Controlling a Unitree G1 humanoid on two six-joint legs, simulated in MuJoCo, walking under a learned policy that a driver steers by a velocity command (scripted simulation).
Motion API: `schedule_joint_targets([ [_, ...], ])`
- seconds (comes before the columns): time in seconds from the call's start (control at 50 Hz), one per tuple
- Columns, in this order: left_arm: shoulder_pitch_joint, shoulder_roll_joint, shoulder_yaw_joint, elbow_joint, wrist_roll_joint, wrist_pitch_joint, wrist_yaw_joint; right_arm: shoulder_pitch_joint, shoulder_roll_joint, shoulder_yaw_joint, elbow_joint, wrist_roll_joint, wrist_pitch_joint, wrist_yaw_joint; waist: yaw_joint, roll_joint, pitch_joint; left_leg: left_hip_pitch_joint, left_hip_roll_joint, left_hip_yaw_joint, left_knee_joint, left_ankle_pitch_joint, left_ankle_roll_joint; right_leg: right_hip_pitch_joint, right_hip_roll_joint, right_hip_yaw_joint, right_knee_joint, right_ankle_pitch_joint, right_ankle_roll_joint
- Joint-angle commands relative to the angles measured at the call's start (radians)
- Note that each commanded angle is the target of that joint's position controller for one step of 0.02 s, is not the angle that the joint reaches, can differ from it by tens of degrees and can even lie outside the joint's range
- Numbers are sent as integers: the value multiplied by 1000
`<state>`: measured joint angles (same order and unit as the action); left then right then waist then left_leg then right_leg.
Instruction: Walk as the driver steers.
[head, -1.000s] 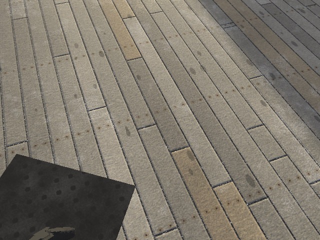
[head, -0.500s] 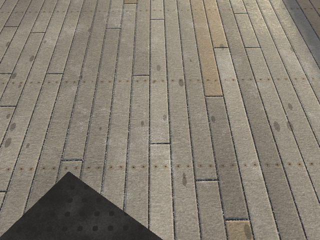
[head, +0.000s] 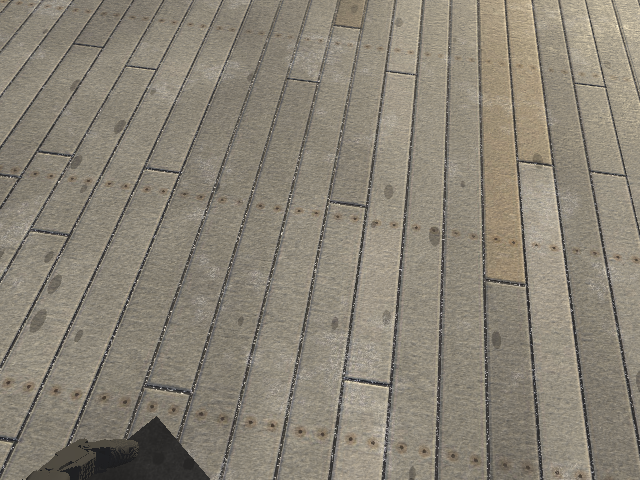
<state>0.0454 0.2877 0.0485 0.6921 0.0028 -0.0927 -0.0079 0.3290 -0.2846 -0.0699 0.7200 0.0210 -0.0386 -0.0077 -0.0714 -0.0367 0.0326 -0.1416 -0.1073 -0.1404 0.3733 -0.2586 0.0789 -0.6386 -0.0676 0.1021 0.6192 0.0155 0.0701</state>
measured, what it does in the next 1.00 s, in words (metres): walks ahead: right foot, then left foot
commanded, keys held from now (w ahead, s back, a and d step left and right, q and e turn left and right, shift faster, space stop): w+q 0.30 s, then w+e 0.70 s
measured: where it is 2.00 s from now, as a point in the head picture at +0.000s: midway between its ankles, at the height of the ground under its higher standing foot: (286, 351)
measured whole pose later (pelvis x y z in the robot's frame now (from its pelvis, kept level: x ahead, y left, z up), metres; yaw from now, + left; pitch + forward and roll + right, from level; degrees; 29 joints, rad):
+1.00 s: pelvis +0.51 +0.05 -0.01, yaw -3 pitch +1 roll +3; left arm 0.11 0.28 0.06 0.72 -0.02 -0.02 -0.04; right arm 0.33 -0.28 -0.09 0.82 0.00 -0.08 -0.01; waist -0.07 -0.04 0.03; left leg 0.05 0.00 0.23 0.24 -0.29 -0.02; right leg -0.66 -0.11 0.01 0.72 -0.02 -0.01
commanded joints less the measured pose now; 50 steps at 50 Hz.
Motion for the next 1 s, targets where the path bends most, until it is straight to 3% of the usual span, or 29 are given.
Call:
schedule_joint_targets([
  [0.02,-94,93,23,-88,-11,-26,-13,27,-165,-46,-45,7,-4,-10,0,133,-36,-56,225,-203,-52,144,132,149,59,-26,-97,36,-11],
  [0.06,-66,118,35,-85,-14,-35,-18,19,-163,-48,-46,5,0,-14,24,158,-38,-12,248,-265,7,140,116,186,60,-15,-122,-46,-39],
  [0.1,67,143,55,-51,-9,-44,-12,-4,-133,-39,-57,1,3,-12,98,169,-84,-27,205,-263,123,194,78,371,61,-41,-180,-74,-85],
  [0.12,195,186,70,-38,10,-49,-5,-6,-76,-18,-73,-8,0,-8,157,103,-200,-111,148,-199,349,143,41,599,-61,64,-161,-109,-143],
  [0.14,316,277,93,-12,29,-39,-1,117,-12,2,-100,11,-9,-9,131,-179,-350,-446,2,-49,696,-180,-37,960,-295,476,-223,-309,-300],
  [0.16,331,221,83,-1,2,-31,-10,137,-83,-3,-96,21,-12,-10,132,-262,-340,-625,52,-42,877,-335,-54,983,-368,720,-311,-568,-336],
  [0.18,281,146,62,-16,-5,-25,-5,53,-159,-24,-91,20,-7,-10,155,-144,-202,-676,100,-46,944,-246,-61,868,-328,590,-335,-618,-293],
  [0.2,234,120,51,-22,1,-16,-1,-18,-166,-28,-104,8,-1,-10,150,-71,-121,-658,134,-6,944,-172,-66,750,-285,441,-337,-506,-258],
  [0.22,197,98,43,-16,6,-10,0,-58,-155,-30,-117,-3,0,-7,132,-46,-58,-634,161,1,898,-119,-68,642,-242,330,-359,-382,-248],
  [0.24,177,80,35,-10,11,-11,3,-62,-139,-32,-122,-1,4,-2,109,-66,-34,-593,189,2,861,-84,-66,575,-211,246,-381,-300,-236],
  [0.28,169,76,36,4,6,-18,4,-48,-98,-27,-122,9,16,6,92,-88,-22,-548,209,28,815,-56,-70,517,-184,136,-425,-212,-238],
  [0.36,219,120,47,58,1,-27,-4,-112,-40,-4,-144,-7,11,7,92,-28,-11,-562,206,28,623,40,-81,517,-187,49,-471,-59,-288],
  [0.44,237,154,48,84,-26,-6,-6,-252,-23,14,-163,-13,-23,30,126,-19,17,-472,191,117,332,214,-87,505,-135,-34,-467,19,-271],
  [0.48,291,177,53,106,-32,4,-6,-315,-28,15,-177,-5,-34,41,150,-25,21,-428,166,132,250,230,-93,528,-149,-18,-448,23,-267],
  [0.52,317,191,56,122,-37,14,-4,-339,-52,7,-189,2,-43,47,143,-48,20,-394,151,122,184,199,-80,571,-176,16,-411,25,-253],
  [0.56,311,201,58,133,-41,26,1,-281,-87,-9,-175,2,-51,46,88,-66,-8,-271,131,129,114,176,-54,580,-186,31,-339,80,-226],
  [0.58,307,189,53,135,-41,28,4,-183,-119,-27,-144,-5,-51,39,32,-56,-66,-106,111,145,77,183,-29,550,-149,0,-228,187,-201],
  [0.6,305,146,36,128,-30,24,4,-38,-171,-51,-110,-18,-51,27,-37,-36,-174,134,172,98,104,206,8,445,-93,-43,-28,142,-162],
  [0.62,332,47,6,89,-2,14,4,103,-258,-71,-99,-46,-41,11,-65,154,-340,476,430,-206,125,174,96,141,15,-115,335,-206,-94],
  [0.64,385,36,-3,81,-27,1,6,120,-251,-64,-91,-44,-35,15,-44,333,-435,531,550,-544,-12,9,194,-48,84,-32,560,-614,-77],
  [0.66,342,131,26,83,-51,2,5,76,-172,-41,-86,-30,-35,18,-45,232,-298,430,511,-459,-44,-88,168,-135,28,19,653,-570,-78],
  [0.68,285,138,30,68,-53,4,3,25,-130,-27,-82,-19,-37,19,-26,208,-185,316,470,-313,-67,-82,138,-159,-9,-6,653,-490,-84],
  [0.7,257,125,31,67,-41,11,6,-37,-101,-18,-76,-22,-42,23,6,158,-121,199,428,-223,-105,-26,121,-126,-38,-15,617,-417,-82],
  [0.72,254,118,37,69,-32,23,8,-84,-69,-10,-71,-25,-50,26,37,163,-75,112,395,-146,-145,38,109,-85,-62,-8,576,-361,-80],
  [0.76,279,75,32,74,-35,48,4,-129,-62,-15,-56,-31,-67,25,78,165,-44,12,383,-42,-201,158,113,-13,-77,-5,549,-301,-65],
  [0.82,229,51,29,44,-29,66,4,-132,-92,-29,-27,-37,-79,13,90,122,-3,-5,395,72,-241,268,123,-56,-82,6,464,-205,-45],
  [0.92,76,29,13,-6,-23,57,-29,-88,-141,-45,14,-28,-68,-4,38,79,32,39,370,244,-250,305,88,-22,-57,-64,170,13,-64],
  [1.0,-17,48,15,-58,-23,63,-48,-46,-175,-60,47,-4,-47,-6,15,79,63,152,405,293,-213,319,61,-29,-43,-106,58,-48,-108],
])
